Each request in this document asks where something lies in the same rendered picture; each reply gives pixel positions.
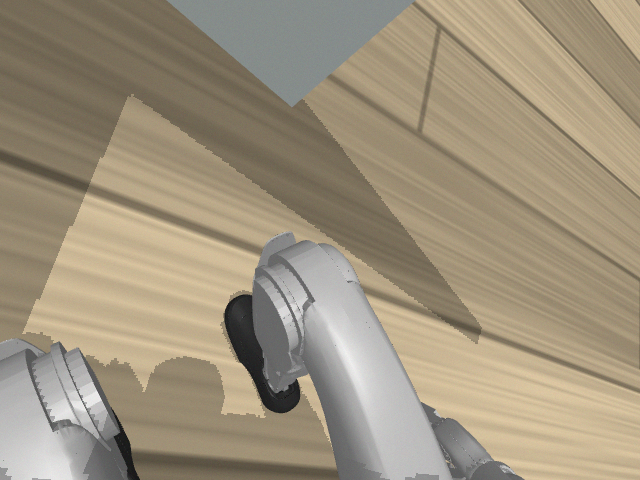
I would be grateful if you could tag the right robot foot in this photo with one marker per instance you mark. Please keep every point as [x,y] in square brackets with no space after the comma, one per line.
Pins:
[239,325]

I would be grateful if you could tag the right robot arm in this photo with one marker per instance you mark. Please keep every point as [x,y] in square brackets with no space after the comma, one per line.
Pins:
[495,470]

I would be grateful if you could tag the right robot hand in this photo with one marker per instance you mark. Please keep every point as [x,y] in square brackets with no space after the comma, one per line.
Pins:
[458,446]

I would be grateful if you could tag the left robot foot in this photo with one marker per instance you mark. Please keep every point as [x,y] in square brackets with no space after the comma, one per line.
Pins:
[125,449]

